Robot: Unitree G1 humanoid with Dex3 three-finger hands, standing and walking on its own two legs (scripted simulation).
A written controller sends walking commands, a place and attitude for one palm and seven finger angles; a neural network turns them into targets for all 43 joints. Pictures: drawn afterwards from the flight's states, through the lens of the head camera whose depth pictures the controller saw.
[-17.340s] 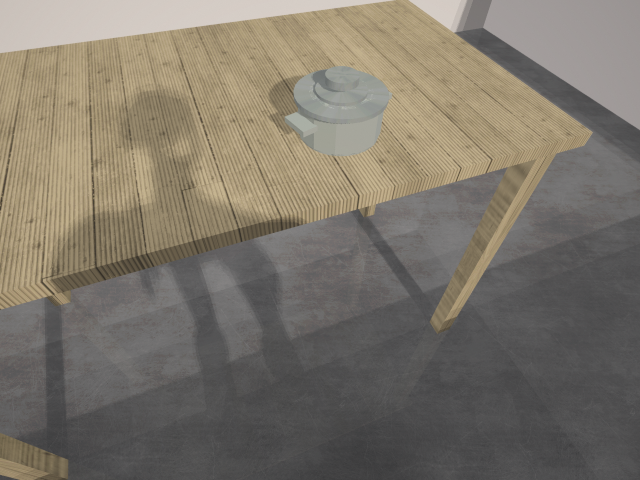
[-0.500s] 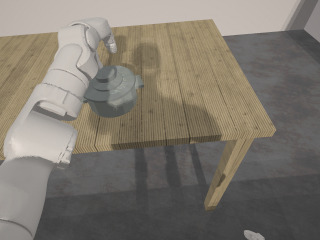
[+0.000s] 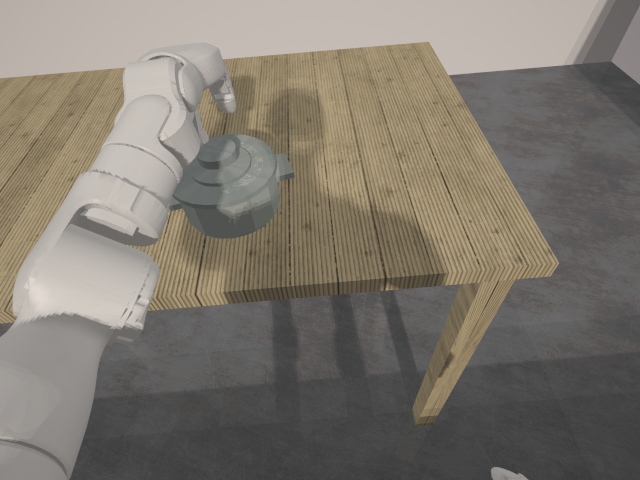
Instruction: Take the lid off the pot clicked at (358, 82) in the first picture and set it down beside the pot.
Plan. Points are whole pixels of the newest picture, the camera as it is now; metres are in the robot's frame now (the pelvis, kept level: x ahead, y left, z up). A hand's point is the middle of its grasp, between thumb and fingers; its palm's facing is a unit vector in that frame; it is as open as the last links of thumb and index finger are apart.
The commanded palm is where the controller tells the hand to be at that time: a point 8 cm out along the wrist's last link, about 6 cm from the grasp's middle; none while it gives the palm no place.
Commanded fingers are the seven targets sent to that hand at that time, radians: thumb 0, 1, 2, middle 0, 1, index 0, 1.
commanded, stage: move the open hand above the knob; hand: left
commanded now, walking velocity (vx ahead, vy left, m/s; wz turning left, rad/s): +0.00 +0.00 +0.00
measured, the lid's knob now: (216, 153) +0.51 +0.14 +0.16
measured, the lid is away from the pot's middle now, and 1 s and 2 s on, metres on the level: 0.00 0.00 0.00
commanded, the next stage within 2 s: lower the open fingers around the knob in 1.20 s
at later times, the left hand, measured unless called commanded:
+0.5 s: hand (208, 108) +0.49 +0.12 +0.24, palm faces -0.23 -0.05 -0.97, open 10.0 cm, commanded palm +0.46 +0.13 +0.29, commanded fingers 0.00 -0.40 1.71 -0.88 -0.08 -0.88 -0.08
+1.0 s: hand (186, 121) +0.46 +0.14 +0.24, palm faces -0.22 -0.05 -0.97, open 10.0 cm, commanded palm +0.46 +0.14 +0.29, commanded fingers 0.00 -0.40 1.71 -0.88 -0.08 -0.88 -0.08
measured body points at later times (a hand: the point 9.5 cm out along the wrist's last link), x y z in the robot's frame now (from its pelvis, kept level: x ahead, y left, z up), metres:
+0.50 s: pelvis +0.00 +0.00 +0.00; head +0.02 -0.04 +0.45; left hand +0.49 +0.12 +0.29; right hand +0.07 -0.26 -0.14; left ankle +0.01 +0.09 -0.74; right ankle -0.05 -0.12 -0.74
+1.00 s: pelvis -0.01 -0.01 +0.00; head +0.01 -0.03 +0.45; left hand +0.47 +0.14 +0.29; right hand +0.13 -0.26 -0.12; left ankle +0.01 +0.09 -0.74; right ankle -0.05 -0.12 -0.74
